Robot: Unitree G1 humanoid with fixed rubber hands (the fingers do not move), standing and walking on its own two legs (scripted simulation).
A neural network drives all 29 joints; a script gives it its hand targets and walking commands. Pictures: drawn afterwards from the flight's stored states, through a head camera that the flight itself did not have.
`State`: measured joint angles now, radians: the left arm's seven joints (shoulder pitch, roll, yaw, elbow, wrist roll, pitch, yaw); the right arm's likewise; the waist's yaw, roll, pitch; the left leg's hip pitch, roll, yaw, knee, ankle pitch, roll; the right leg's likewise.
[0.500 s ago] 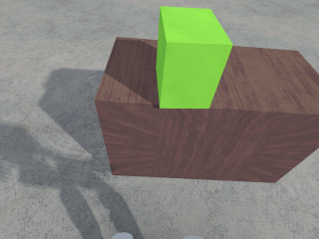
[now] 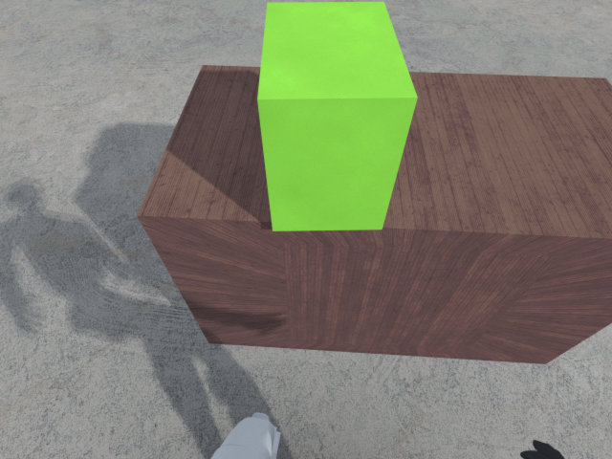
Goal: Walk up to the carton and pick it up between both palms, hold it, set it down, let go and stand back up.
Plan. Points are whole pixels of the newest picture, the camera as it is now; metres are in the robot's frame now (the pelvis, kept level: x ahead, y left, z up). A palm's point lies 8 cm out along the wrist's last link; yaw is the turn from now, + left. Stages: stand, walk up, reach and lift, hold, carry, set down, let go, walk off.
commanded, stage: walk up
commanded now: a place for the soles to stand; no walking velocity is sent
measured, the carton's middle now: (326, 120) +0.64 +0.02 +0.06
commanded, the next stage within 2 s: none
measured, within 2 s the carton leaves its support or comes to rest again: neither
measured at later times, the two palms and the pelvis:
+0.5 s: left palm (109, 437) +0.15 +0.29 -0.10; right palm (593, 442) +0.19 -0.36 -0.11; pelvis +0.11 -0.04 -0.01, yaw +0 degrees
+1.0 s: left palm (136, 388) +0.21 +0.28 -0.12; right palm (563, 358) +0.30 -0.36 -0.10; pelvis +0.17 -0.04 -0.01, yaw +1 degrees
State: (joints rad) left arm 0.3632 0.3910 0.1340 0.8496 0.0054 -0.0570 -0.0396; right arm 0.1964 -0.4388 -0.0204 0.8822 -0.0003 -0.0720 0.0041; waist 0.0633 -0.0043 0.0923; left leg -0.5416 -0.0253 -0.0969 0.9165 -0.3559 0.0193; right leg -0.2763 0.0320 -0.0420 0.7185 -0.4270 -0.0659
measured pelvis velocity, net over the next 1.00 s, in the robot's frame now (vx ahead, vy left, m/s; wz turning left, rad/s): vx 0.17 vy -0.04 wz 0.02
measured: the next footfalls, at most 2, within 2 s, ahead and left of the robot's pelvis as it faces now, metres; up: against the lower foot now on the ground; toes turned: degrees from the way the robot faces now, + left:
left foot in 0.10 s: +0.18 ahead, +0.15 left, +0.00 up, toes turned -4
right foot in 0.44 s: +0.22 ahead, -0.16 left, +0.00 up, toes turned +0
